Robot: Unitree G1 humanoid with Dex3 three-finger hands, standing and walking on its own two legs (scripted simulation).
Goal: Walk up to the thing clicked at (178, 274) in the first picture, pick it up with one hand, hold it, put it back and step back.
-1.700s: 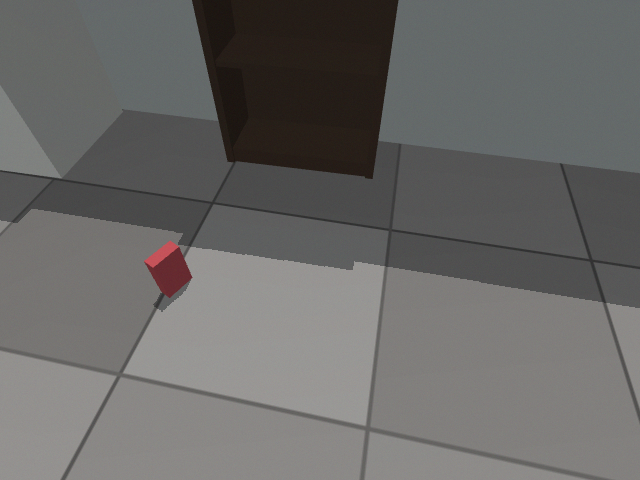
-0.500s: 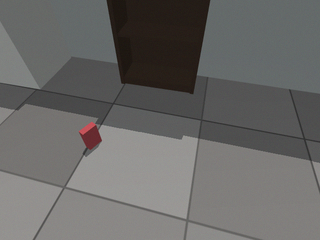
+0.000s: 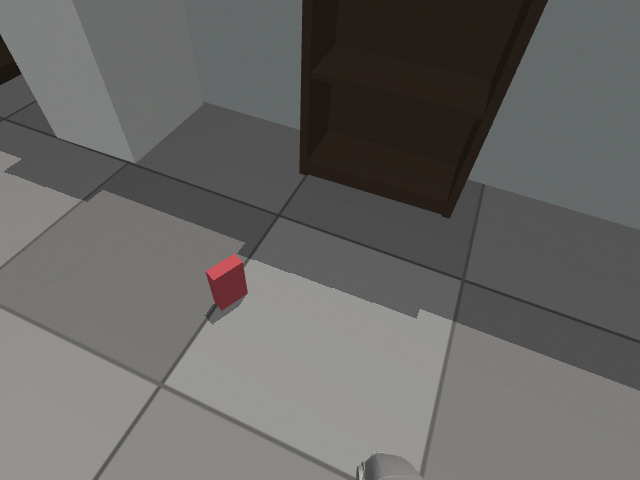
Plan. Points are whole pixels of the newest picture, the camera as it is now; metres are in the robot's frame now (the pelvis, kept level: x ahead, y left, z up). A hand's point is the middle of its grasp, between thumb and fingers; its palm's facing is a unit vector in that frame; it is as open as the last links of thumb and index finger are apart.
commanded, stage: walk up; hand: left
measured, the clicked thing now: (228, 282) +0.83 +0.26 -0.67
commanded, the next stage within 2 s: none
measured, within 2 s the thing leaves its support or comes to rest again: neither
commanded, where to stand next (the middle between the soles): +0.53 +0.01 m, yaw +8 degrees
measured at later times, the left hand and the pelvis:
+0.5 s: hand (129, 469) +0.17 +0.25 -0.14, palm faces +0.13 -0.92 -0.37, open 7.4 cm; pelvis +0.20 -0.03 +0.00, yaw +8 degrees
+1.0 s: hand (158, 329) +0.38 +0.26 -0.13, palm faces +0.12 -0.89 -0.44, open 7.4 cm; pelvis +0.37 -0.04 -0.02, yaw +9 degrees
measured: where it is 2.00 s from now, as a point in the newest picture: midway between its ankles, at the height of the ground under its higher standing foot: (305, 385)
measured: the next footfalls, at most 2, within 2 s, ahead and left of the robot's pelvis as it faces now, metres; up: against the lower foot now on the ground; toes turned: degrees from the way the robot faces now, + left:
right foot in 0.16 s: +0.22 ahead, -0.15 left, +0.00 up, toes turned -1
left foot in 0.56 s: +0.35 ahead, +0.12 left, +0.00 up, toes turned +11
